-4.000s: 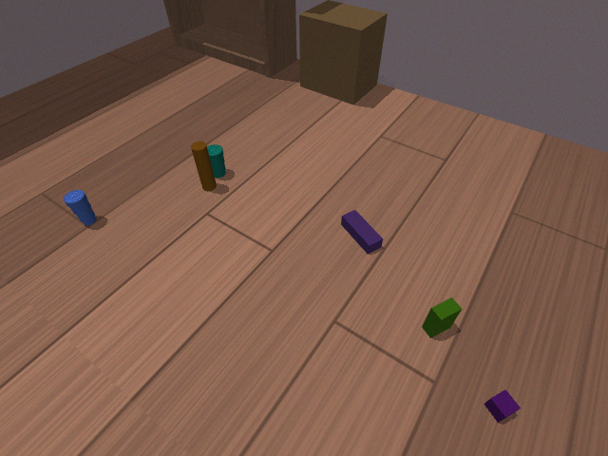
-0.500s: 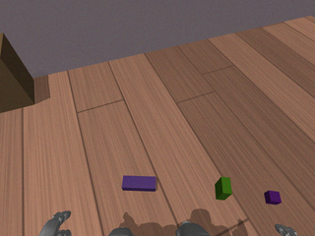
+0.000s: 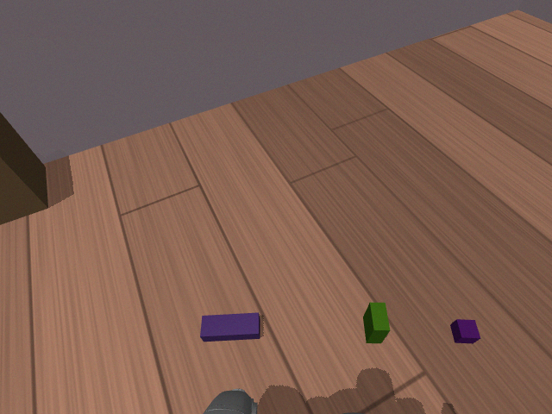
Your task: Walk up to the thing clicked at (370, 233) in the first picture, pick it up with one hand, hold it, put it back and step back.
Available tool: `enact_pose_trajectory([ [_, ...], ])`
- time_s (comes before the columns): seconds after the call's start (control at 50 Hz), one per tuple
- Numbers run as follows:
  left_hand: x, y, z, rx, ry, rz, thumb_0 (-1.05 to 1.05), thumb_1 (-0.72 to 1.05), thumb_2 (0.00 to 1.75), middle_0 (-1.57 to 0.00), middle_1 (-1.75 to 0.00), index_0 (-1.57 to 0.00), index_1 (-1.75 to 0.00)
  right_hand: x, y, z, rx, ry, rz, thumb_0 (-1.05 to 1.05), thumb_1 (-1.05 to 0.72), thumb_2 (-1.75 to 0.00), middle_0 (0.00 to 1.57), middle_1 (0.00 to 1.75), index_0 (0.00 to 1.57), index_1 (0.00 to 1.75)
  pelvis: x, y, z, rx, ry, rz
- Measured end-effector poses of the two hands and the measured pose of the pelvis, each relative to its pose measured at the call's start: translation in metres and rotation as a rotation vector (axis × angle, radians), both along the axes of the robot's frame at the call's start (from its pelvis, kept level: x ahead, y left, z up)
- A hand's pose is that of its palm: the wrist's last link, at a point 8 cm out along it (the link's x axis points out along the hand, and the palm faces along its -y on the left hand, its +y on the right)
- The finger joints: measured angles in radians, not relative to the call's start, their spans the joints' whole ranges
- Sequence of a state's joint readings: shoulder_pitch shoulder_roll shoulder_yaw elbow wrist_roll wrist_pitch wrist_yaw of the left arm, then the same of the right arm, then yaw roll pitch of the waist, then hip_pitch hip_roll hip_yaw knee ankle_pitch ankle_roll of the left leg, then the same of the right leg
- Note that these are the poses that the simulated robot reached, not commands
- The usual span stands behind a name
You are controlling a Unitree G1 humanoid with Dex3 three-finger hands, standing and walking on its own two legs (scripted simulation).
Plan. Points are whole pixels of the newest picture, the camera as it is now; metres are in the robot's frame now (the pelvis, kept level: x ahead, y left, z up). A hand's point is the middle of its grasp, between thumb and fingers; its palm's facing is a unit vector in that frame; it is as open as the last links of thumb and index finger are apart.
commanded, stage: walk up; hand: left
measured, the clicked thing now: (231, 327) +0.46 +0.23 -0.71
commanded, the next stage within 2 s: stand in 1.66 s
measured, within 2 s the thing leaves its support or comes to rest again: neither
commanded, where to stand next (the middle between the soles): +0.10 +0.02 m, yaw +5 degrees
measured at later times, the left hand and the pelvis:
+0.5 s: hand out of the picture +0.08 +0.28 -0.12, palm faces +0.04 -0.90 -0.43, open 7.4 cm; pelvis -0.01 +0.00 +0.01, yaw +3 degrees
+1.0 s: hand out of the picture +0.05 +0.27 -0.12, palm faces +0.07 -0.93 -0.36, open 7.4 cm; pelvis +0.01 +0.01 +0.03, yaw +5 degrees
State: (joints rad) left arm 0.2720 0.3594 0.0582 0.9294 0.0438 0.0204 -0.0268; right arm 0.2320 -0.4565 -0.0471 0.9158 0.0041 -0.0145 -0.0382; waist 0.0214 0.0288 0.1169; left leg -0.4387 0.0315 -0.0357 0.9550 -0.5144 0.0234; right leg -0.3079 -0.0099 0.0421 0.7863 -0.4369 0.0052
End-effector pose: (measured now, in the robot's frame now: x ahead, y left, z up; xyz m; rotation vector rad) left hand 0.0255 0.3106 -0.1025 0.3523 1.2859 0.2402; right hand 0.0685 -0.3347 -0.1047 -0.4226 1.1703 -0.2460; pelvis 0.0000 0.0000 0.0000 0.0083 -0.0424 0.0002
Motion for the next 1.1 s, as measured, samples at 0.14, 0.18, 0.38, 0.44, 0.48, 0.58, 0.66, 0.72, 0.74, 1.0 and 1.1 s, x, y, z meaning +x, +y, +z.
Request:
enact_pose_trajectory([
  [0.14, 0.035, -0.009, -0.003, -0.003, -0.100, 0.003, 0.01, 0.90, 0.90, -0.21, -0.30, -0.20, -0.30, 0.007, 0.029, -0.008, 0.091, 0.005, 0.038, 0.01, -0.90, -0.90, 0.20, 0.30, 0.20, 0.30, 0.000, -0.007, 0.002, 0.029, -0.007, 0.022],
  [0.18, 0.046, -0.013, 0.002, 0.000, -0.137, -0.006, 0.01, 0.90, 0.90, -0.21, -0.30, -0.20, -0.30, 0.008, 0.031, -0.008, 0.112, 0.008, 0.045, 0.01, -0.90, -0.90, 0.21, 0.30, 0.20, 0.30, -0.001, -0.010, 0.004, 0.009, -0.007, 0.028],
  [0.38, 0.053, -0.007, 0.026, 0.054, -0.192, -0.046, 0.01, 0.90, 0.90, -0.21, -0.30, -0.20, -0.30, 0.032, 0.022, -0.003, 0.116, -0.039, 0.042, 0.01, -0.90, -0.90, 0.21, 0.30, 0.20, 0.30, -0.006, -0.007, 0.012, 0.011, -0.008, 0.056],
  [0.44, 0.050, 0.006, 0.025, 0.062, -0.190, -0.031, 0.01, 0.90, 0.90, -0.21, -0.30, -0.20, -0.30, 0.032, 0.024, -0.003, 0.099, -0.040, 0.043, 0.01, -0.90, -0.90, 0.20, 0.30, 0.20, 0.30, -0.009, 0.000, 0.010, 0.017, -0.017, 0.064],
  [0.48, 0.048, 0.011, 0.025, 0.057, -0.188, -0.020, 0.01, 0.90, 0.90, -0.21, -0.30, -0.20, -0.30, 0.028, 0.028, 0.000, 0.097, -0.032, 0.046, 0.01, -0.90, -0.90, 0.20, 0.30, 0.20, 0.30, -0.011, 0.003, 0.012, 0.017, -0.017, 0.057],
  [0.58, 0.038, 0.014, 0.021, 0.030, -0.167, -0.005, 0.01, 0.90, 0.90, -0.21, -0.30, -0.20, -0.30, 0.019, 0.040, 0.007, 0.111, 0.006, 0.051, 0.01, -0.90, -0.90, 0.20, 0.30, 0.20, 0.30, -0.012, 0.005, 0.018, -0.011, -0.018, 0.057],
  [0.66, 0.028, 0.011, 0.016, 0.001, -0.131, 0.012, 0.01, 0.90, 0.90, -0.21, -0.30, -0.20, -0.30, 0.016, 0.048, 0.011, 0.122, 0.023, 0.055, 0.01, -0.90, -0.90, 0.20, 0.30, 0.20, 0.30, -0.011, 0.006, 0.022, -0.018, -0.018, 0.063],
  [0.72, 0.020, 0.008, 0.014, -0.018, -0.103, 0.024, 0.01, 0.90, 0.90, -0.21, -0.30, -0.20, -0.30, 0.016, 0.052, 0.013, 0.127, 0.036, 0.055, 0.01, -0.90, -0.90, 0.20, 0.30, 0.20, 0.30, -0.010, 0.007, 0.025, -0.022, -0.015, 0.066],
  [0.74, 0.018, 0.007, 0.014, -0.023, -0.094, 0.029, 0.01, 0.90, 0.90, -0.21, -0.30, -0.20, -0.30, 0.017, 0.052, 0.013, 0.128, 0.040, 0.055, 0.01, -0.90, -0.90, 0.20, 0.30, 0.20, 0.30, -0.009, 0.008, 0.026, -0.023, -0.014, 0.068],
  [1.0, 0.019, 0.005, 0.018, -0.026, -0.056, 0.072, 0.01, 0.90, 0.90, -0.21, -0.30, -0.20, -0.30, 0.041, 0.054, 0.018, 0.124, 0.043, 0.054, 0.01, -0.90, -0.90, 0.20, 0.30, 0.20, 0.30, 0.005, 0.008, 0.033, -0.021, -0.005, 0.082],
  [1.1, 0.031, 0.007, 0.022, -0.017, -0.087, 0.068, 0.01, 0.90, 0.90, -0.21, -0.30, -0.20, -0.30, 0.052, 0.054, 0.021, 0.125, 0.010, 0.053, 0.01, -0.90, -0.90, 0.20, 0.30, 0.20, 0.30, 0.007, 0.009, 0.034, -0.020, -0.013, 0.083],
])
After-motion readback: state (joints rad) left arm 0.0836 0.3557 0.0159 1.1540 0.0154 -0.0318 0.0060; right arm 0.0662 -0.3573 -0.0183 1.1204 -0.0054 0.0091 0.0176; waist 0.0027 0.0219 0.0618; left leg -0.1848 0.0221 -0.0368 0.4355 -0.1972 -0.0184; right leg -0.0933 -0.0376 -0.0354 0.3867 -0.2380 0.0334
